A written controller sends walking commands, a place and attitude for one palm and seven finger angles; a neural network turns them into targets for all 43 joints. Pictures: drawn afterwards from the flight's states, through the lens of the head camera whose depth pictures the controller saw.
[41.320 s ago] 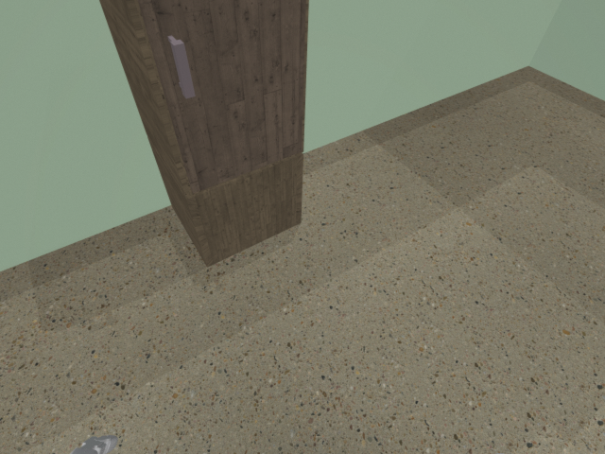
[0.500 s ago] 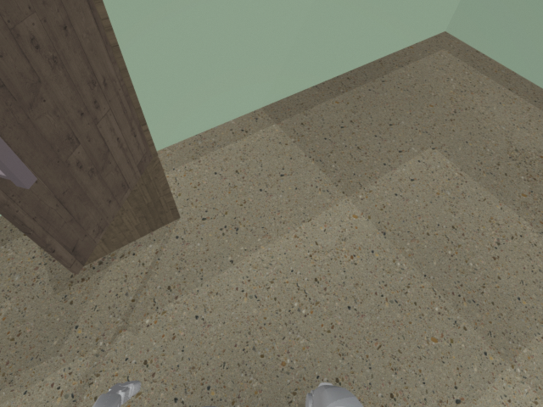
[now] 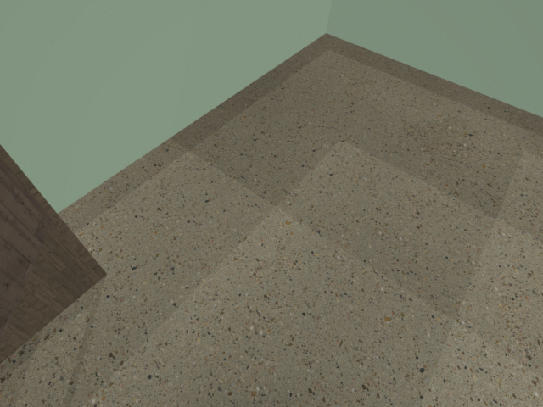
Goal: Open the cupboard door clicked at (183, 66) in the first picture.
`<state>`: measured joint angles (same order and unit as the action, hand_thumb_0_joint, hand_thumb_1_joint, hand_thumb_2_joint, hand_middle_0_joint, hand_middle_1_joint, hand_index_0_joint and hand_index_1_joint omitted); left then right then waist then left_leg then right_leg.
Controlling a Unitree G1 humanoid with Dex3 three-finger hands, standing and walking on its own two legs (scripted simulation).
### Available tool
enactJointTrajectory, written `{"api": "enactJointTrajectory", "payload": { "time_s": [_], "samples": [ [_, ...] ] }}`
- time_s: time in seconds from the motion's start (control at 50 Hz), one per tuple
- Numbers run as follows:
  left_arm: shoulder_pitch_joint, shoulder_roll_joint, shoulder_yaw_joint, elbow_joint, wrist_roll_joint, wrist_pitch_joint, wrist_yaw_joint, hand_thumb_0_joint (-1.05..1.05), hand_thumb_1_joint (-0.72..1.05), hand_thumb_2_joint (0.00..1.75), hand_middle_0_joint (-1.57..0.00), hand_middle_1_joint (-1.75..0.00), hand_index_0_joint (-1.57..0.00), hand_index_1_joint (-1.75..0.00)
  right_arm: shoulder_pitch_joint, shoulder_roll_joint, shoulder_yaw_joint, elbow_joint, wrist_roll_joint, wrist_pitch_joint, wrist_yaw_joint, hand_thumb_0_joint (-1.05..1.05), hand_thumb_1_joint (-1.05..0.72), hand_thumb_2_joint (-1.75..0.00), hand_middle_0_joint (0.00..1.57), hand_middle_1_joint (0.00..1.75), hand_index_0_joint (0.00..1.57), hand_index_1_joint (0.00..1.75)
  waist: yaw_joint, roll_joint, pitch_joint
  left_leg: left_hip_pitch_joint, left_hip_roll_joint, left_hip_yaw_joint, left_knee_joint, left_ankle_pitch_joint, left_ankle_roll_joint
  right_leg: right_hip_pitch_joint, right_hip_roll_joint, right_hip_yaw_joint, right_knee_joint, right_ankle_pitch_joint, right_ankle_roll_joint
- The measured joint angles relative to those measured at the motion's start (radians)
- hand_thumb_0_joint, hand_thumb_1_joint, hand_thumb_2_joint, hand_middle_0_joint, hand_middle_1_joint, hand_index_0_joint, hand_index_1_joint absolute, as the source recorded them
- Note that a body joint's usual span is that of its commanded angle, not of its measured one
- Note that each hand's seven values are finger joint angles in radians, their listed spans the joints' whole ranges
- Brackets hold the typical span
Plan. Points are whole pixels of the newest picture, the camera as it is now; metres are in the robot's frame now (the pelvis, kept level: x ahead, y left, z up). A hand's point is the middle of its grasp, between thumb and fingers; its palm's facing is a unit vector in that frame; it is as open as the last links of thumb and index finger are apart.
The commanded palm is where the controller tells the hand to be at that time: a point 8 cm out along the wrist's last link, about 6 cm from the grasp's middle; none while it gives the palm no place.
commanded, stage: walk to a spot facing it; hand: left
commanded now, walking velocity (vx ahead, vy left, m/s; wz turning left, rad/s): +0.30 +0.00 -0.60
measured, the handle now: out of the picture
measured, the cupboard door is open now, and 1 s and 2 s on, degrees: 40 40 40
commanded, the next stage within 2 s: turn to face it in 1.10 s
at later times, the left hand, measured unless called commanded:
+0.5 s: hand (260, 281) +0.37 +0.04 -0.16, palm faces -0.35 -0.91 -0.22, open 7.4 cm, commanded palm none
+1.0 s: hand (272, 251) +0.45 +0.02 -0.18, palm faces -0.35 -0.92 -0.17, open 7.4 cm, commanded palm none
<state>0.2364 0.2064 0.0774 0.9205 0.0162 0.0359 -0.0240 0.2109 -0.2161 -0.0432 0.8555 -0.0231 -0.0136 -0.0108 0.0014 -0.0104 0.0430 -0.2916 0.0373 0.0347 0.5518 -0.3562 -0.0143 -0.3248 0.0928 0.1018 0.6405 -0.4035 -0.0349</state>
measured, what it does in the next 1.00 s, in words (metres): walks ahead, turning right: right foot, then left foot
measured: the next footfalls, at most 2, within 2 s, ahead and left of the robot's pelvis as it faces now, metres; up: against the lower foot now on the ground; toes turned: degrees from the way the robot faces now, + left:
right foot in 0.40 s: +0.23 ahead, -0.17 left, +0.00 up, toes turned -22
left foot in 0.90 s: +0.52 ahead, -0.09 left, +0.00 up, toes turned -19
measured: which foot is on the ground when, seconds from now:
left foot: down 0.00-0.40, up 0.42-0.88, down 0.90-1.00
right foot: up 0.00-0.38, down 0.40-0.90, up 0.92-1.00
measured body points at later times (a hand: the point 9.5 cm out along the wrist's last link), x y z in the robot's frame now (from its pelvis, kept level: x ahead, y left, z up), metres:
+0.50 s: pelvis +0.16 -0.09 -0.01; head +0.23 -0.12 +0.43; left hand +0.38 +0.09 -0.14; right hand +0.02 -0.29 -0.16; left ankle +0.10 +0.09 -0.63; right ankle +0.19 -0.16 -0.73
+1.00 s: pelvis +0.41 -0.16 +0.00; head +0.44 -0.16 +0.44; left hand +0.47 +0.07 -0.16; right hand +0.42 -0.42 -0.13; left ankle +0.48 -0.08 -0.73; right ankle +0.25 -0.19 -0.63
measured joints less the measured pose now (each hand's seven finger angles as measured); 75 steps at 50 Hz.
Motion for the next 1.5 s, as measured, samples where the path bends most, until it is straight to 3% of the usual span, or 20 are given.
{"api": "enactJointTrajectory", "payload": {
  "time_s": [0.04, 0.14, 0.26, 0.34, 0.4, 0.46, 0.5, 0.58, 0.64, 0.84, 0.9, 0.94, 0.98, 1.04, 1.16, 1.28, 1.3, 1.34, 1.4, 1.5],
  "samples": [
    [-0.003, 0.009, 0.011, 0.014, 0.006, 0.008, -0.013, 0.01, 0.9, 0.9, -0.2, -0.3, -0.21, -0.3, 0.019, 0.012, 0.009, 0.003, -0.01, -0.017, -0.007, 0.0, -0.91, -0.9, 0.2, 0.3, 0.2, 0.3, -0.004, -0.013, 0.005, 0.018, 0.008, 0.031, 0.017, 0.026, 0.021, -0.075, -0.024, -0.045, 0.201, -0.063, 0.013],
    [-0.041, 0.025, 0.022, 0.014, 0.016, 0.001, -0.036, 0.01, 0.91, 0.9, -0.2, -0.3, -0.2, -0.3, 0.112, 0.032, 0.026, 0.039, -0.011, -0.038, -0.017, 0.0, -0.9, -0.9, 0.2, 0.3, 0.2, 0.3, -0.005, -0.021, 0.014, 0.137, 0.035, 0.099, -0.112, 0.035, 0.012, -0.244, -0.111, -0.122, 0.482, 0.084, 0.043],
    [-0.13, 0.024, 0.01, 0.002, 0.012, 0.003, -0.043, 0.01, 0.91, 0.9, -0.2, -0.3, -0.2, -0.3, 0.214, 0.041, 0.03, 0.108, -0.013, -0.043, -0.02, 0.0, -0.9, -0.9, 0.2, 0.3, 0.2, 0.3, -0.031, -0.008, 0.049, 0.259, 0.069, 0.188, -0.179, -0.003, -0.021, -0.301, -0.156, -0.174, 0.324, 0.17, 0.039],
    [-0.199, 0.021, -0.001, -0.011, 0.009, -0.003, -0.045, 0.01, 0.91, 0.9, -0.2, -0.3, -0.2, -0.3, 0.27, 0.035, 0.028, 0.149, -0.015, -0.031, -0.015, 0.0, -0.9, -0.9, 0.2, 0.3, 0.2, 0.3, -0.063, 0.01, 0.078, 0.32, 0.101, 0.243, -0.146, -0.075, -0.06, -0.24, -0.13, -0.223, 0.126, 0.142, 0.003],
    [-0.221, 0.031, -0.007, -0.036, 0.008, -0.043, -0.04, 0.01, 0.91, 0.9, -0.2, -0.3, -0.2, -0.3, 0.311, 0.039, 0.029, 0.182, 0.001, -0.011, -0.005, 0.0, -0.9, -0.9, 0.2, 0.3, 0.2, 0.3, -0.064, -0.001, 0.083, 0.269, 0.144, 0.245, 0.107, -0.13, -0.064, -0.131, -0.102, -0.242, 0.001, 0.199, -0.058],
    [-0.213, 0.023, -0.01, -0.044, -0.009, -0.072, -0.013, 0.01, 0.91, 0.9, -0.2, -0.3, -0.2, -0.3, 0.241, 0.032, 0.016, 0.199, 0.015, 0.022, 0.0, 0.0, -0.9, -0.9, 0.2, 0.3, 0.2, 0.3, -0.067, 0.009, 0.118, 0.037, 0.13, 0.071, 0.606, -0.129, -0.036, -0.109, -0.074, -0.235, 0.071, 0.138, -0.077],
    [-0.184, 0.013, -0.016, -0.03, -0.009, -0.068, 0.002, 0.0, 0.91, 0.9, -0.2, -0.3, -0.2, -0.3, 0.174, 0.027, 0.006, 0.185, 0.01, 0.027, 0.001, 0.01, -0.91, -0.9, 0.2, 0.3, 0.2, 0.3, -0.073, 0.015, 0.118, -0.092, 0.123, 0.022, 0.705, -0.057, -0.032, -0.058, -0.051, -0.223, 0.015, 0.121, -0.073],
    [-0.111, -0.018, -0.021, 0.021, -0.003, -0.066, 0.013, 0.0, 0.91, 0.9, -0.2, -0.3, -0.2, -0.3, 0.065, 0.03, -0.001, 0.122, -0.002, 0.015, 0.006, 0.01, -0.91, -0.9, 0.2, 0.3, 0.2, 0.3, -0.074, 0.018, 0.082, -0.253, 0.125, -0.002, 0.588, 0.053, -0.039, 0.044, -0.02, -0.189, -0.145, 0.162, -0.076],
    [-0.066, -0.019, -0.004, 0.046, -0.006, -0.083, 0.021, -0.01, 0.94, 0.9, -0.2, -0.3, -0.21, -0.3, 0.011, 0.039, -0.004, 0.091, -0.003, 0.004, 0.013, 0.0, -0.91, -0.9, 0.19, 0.3, 0.2, 0.3, -0.052, 0.02, 0.05, -0.305, 0.116, -0.01, 0.475, 0.112, -0.043, 0.116, -0.005, -0.169, -0.234, 0.169, -0.08],
    [0.099, -0.027, -0.021, 0.136, -0.004, -0.107, 0.027, 0.0, 0.92, 0.9, -0.2, -0.3, -0.2, -0.3, -0.143, 0.046, -0.001, 0.079, 0.003, -0.009, 0.032, 0.0, -0.91, -0.9, 0.19, 0.3, 0.2, 0.3, 0.035, 0.006, 0.019, -0.228, 0.033, 0.039, 0.155, 0.123, -0.012, 0.332, -0.003, -0.105, -0.308, 0.046, -0.059],
    [0.156, -0.035, -0.022, 0.167, -0.01, -0.098, 0.027, 0.0, 0.91, 0.9, -0.2, -0.3, -0.2, -0.3, -0.157, 0.044, 0.009, 0.067, -0.007, -0.041, 0.027, 0.0, -0.91, -0.9, 0.2, 0.3, 0.2, 0.3, 0.039, 0.002, 0.013, -0.126, 0.007, 0.061, 0.013, 0.202, 0.039, 0.305, -0.008, -0.092, -0.122, -0.055, -0.041],
    [0.157, -0.034, -0.022, 0.185, -0.012, -0.082, 0.022, 0.01, 0.91, 0.9, -0.2, -0.3, -0.2, -0.3, -0.151, 0.052, 0.012, 0.062, -0.013, -0.059, 0.018, 0.0, -0.91, -0.9, 0.2, 0.3, 0.2, 0.3, 0.036, -0.018, 0.022, -0.114, 0.003, 0.087, 0.076, 0.157, 0.058, 0.17, -0.028, -0.094, 0.236, -0.083, -0.029],
    [0.137, -0.032, -0.017, 0.19, -0.005, -0.068, 0.017, 0.01, 0.91, 0.9, -0.2, -0.3, -0.2, -0.3, -0.115, 0.057, 0.015, 0.063, -0.012, -0.063, 0.011, 0.0, -0.91, -0.9, 0.2, 0.3, 0.2, 0.3, 0.035, -0.031, 0.022, -0.074, -0.001, 0.109, 0.074, 0.095, 0.055, 0.03, -0.056, -0.103, 0.504, -0.04, -0.018],
    [0.085, -0.032, -0.008, 0.163, 0.006, -0.054, 0.003, 0.01, 0.91, 0.9, -0.2, -0.3, -0.2, -0.3, -0.041, 0.061, 0.015, 0.099, -0.01, -0.065, -0.002, 0.0, -0.91, -0.9, 0.2, 0.3, 0.2, 0.3, 0.035, -0.028, 0.022, 0.01, -0.003, 0.124, -0.013, 0.092, 0.036, -0.13, -0.115, -0.118, 0.604, 0.056, 0.004],
    [-0.017, -0.035, 0.003, 0.086, 0.012, -0.039, -0.011, 0.01, 0.92, 0.9, -0.2, -0.3, -0.2, -0.3, 0.094, 0.025, -0.002, 0.177, -0.007, -0.044, -0.006, -0.01, -0.93, -0.9, 0.2, 0.3, 0.2, 0.3, 0.013, 0.006, 0.024, 0.161, 0.022, 0.168, -0.149, 0.072, 0.016, -0.246, -0.193, -0.157, 0.267, 0.173, 0.033],
    [-0.116, 0.013, 0.002, 0.054, 0.013, -0.048, -0.014, 0.01, 0.92, 0.9, -0.2, -0.3, -0.2, -0.3, 0.201, 0.008, 0.001, 0.217, -0.006, -0.023, -0.005, 0.0, -0.92, -0.9, 0.2, 0.3, 0.2, 0.3, -0.049, 0.017, 0.048, 0.24, 0.072, 0.204, -0.076, -0.058, -0.045, -0.153, -0.161, -0.21, -0.008, 0.246, 0.014],
    [-0.127, 0.025, -0.002, 0.049, 0.014, -0.065, -0.009, 0.01, 0.91, 0.9, -0.2, -0.3, -0.2, -0.3, 0.224, 0.014, 0.004, 0.228, 0.0, -0.02, -0.003, 0.0, -0.92, -0.9, 0.2, 0.3, 0.2, 0.3, -0.057, 0.003, 0.043, 0.219, 0.075, 0.197, 0.0, -0.09, -0.045, -0.119, -0.164, -0.207, -0.039, 0.261, -0.004],
    [-0.164, 0.018, -0.01, 0.052, 0.005, -0.091, 0.007, 0.01, 0.91, 0.9, -0.2, -0.3, -0.2, -0.3, 0.22, 0.015, 0.005, 0.256, 0.015, 0.002, -0.005, 0.0, -0.91, -0.9, 0.19, 0.3, 0.2, 0.3, -0.067, 0.022, 0.062, 0.116, 0.078, 0.106, 0.274, -0.191, -0.029, -0.111, -0.156, -0.231, 0.026, 0.17, -0.019],
    [-0.182, -0.007, -0.028, 0.044, -0.002, -0.093, 0.027, 0.0, 0.91, 0.9, -0.2, -0.3, -0.2, -0.3, 0.192, 0.03, 0.004, 0.268, 0.021, 0.027, -0.009, 0.0, -0.91, -0.9, 0.19, 0.3, 0.2, 0.3, -0.077, 0.027, 0.063, -0.041, 0.05, 0.028, 0.558, -0.185, -0.02, -0.044, -0.158, -0.269, -0.006, 0.129, -0.008],
    [-0.164, -0.053, -0.046, 0.052, -0.002, -0.076, 0.04, 0.0, 0.91, 0.9, -0.2, -0.3, -0.2, -0.3, 0.124, 0.067, 0.009, 0.218, 0.017, 0.04, 0.002, 0.0, -0.91, -0.9, 0.19, 0.3, 0.2, 0.3, -0.081, -0.001, 0.032, -0.175, 0.051, 0.049, 0.477, -0.078, -0.031, 0.063, -0.169, -0.331, -0.126, 0.135, -0.008]
  ]
}}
